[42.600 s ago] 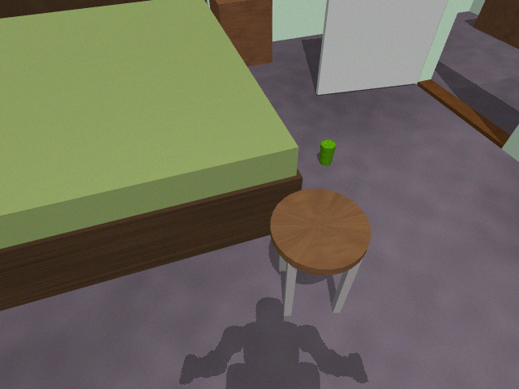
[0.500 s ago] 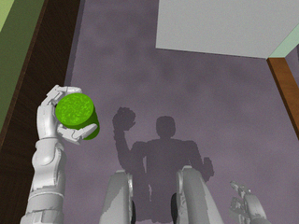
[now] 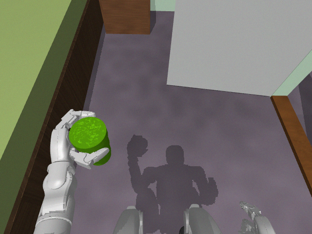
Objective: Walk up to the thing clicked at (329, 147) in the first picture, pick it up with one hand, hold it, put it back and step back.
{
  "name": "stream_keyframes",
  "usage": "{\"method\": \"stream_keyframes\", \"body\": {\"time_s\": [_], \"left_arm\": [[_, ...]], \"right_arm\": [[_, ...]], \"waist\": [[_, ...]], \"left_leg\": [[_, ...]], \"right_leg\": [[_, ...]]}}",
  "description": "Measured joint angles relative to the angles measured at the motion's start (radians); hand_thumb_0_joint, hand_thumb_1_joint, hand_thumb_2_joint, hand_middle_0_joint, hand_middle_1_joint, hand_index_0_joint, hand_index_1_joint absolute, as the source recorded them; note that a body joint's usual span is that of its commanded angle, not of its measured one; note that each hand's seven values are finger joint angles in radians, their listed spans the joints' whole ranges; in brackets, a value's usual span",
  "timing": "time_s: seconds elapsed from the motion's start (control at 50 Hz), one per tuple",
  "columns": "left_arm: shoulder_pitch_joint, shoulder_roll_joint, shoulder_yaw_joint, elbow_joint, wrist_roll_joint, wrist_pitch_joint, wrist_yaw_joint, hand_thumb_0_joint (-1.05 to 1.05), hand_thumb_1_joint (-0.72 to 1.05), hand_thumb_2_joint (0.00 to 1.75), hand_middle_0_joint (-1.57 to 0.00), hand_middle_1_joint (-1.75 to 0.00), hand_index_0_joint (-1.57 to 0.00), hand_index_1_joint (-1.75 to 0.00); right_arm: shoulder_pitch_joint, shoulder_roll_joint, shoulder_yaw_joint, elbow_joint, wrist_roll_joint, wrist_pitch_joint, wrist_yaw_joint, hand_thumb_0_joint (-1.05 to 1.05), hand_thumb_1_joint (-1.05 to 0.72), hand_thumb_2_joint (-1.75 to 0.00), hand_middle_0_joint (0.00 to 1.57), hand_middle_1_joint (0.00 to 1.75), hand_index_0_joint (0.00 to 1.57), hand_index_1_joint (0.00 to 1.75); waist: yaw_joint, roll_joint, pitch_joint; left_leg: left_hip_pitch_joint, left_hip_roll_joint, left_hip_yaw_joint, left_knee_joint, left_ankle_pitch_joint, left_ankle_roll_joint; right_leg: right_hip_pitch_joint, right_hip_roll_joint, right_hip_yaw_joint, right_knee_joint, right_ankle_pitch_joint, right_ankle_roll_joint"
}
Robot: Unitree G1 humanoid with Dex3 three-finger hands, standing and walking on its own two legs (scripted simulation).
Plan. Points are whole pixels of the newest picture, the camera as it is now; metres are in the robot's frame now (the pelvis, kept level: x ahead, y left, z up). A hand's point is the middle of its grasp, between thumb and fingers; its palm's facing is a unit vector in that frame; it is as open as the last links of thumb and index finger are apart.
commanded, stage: lift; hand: left
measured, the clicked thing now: (94, 144) +0.35 +0.19 -0.01
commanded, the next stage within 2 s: hold in 0.72 s
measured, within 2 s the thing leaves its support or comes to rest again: neither
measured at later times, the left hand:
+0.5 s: hand (88, 128) +0.35 +0.18 +0.07, palm faces +0.13 -0.99 -0.01, open 11.1 cm
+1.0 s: hand (91, 123) +0.35 +0.17 +0.10, palm faces +0.12 -0.99 +0.00, open 11.1 cm
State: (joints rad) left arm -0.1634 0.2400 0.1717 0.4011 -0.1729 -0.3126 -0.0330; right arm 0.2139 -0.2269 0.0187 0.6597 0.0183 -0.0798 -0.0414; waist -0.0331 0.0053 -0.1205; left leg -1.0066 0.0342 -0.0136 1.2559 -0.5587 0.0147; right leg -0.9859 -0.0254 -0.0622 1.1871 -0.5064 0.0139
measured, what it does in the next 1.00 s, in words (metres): rises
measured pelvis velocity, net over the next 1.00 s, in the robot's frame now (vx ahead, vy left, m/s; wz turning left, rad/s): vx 0.03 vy -0.01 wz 0.01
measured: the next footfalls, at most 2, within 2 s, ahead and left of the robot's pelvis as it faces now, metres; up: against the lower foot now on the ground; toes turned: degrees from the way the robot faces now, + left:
none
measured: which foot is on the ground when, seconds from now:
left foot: down 0.00-1.00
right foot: down 0.00-1.00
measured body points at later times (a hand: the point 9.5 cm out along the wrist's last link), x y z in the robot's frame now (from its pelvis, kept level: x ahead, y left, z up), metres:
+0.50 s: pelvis +0.02 -0.01 +0.05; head +0.08 +0.01 +0.49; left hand +0.34 +0.23 +0.08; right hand +0.15 -0.25 -0.06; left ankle +0.02 +0.10 -0.63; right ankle +0.04 -0.14 -0.63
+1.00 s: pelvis +0.03 -0.01 +0.06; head +0.08 +0.00 +0.51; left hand +0.34 +0.22 +0.10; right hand +0.15 -0.26 -0.05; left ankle +0.02 +0.10 -0.63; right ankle +0.04 -0.14 -0.63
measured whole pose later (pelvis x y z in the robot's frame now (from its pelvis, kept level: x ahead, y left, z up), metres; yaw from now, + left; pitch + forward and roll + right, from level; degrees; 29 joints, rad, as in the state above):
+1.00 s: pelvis +0.03 -0.01 +0.06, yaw +0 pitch +8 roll -1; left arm -0.10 0.20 0.15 0.41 -0.18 -0.33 -0.05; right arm 0.24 -0.21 0.01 0.69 0.00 -0.06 -0.05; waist -0.03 0.01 -0.04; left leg -0.59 0.04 0.00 0.91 -0.46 0.00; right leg -0.58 -0.01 -0.06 0.86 -0.42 0.00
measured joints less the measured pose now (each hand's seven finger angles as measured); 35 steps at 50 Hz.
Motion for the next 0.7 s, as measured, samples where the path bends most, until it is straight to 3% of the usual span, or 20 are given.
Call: {"method": "stream_keyframes", "body": {"time_s": [0.42, 0.7], "left_arm": [[0.031, -0.025, -0.024, 0.013, 0.007, 0.003, 0.000, -0.02, -0.52, 1.06, -0.67, -1.00, -0.65, -1.03], [0.044, -0.035, -0.019, 0.020, -0.007, -0.014, -0.018, -0.02, -0.52, 1.06, -0.67, -1.00, -0.65, -1.03]], "right_arm": [[0.019, 0.018, 0.003, 0.009, -0.014, 0.015, -0.011, 0.01, -0.91, -0.90, 0.20, 0.30, 0.20, 0.30], [0.021, 0.012, -0.004, 0.018, -0.016, 0.015, -0.014, 0.01, -0.91, -0.90, 0.20, 0.30, 0.20, 0.30]], "waist": [[0.005, -0.004, 0.046], [0.007, -0.002, 0.066]], "left_leg": [[0.253, 0.000, 0.007, -0.217, 0.063, -0.006], [0.353, 0.000, 0.010, -0.301, 0.088, -0.013]], "right_leg": [[0.249, 0.006, 0.002, -0.210, 0.060, -0.004], [0.344, 0.008, 0.003, -0.284, 0.079, -0.008]]}}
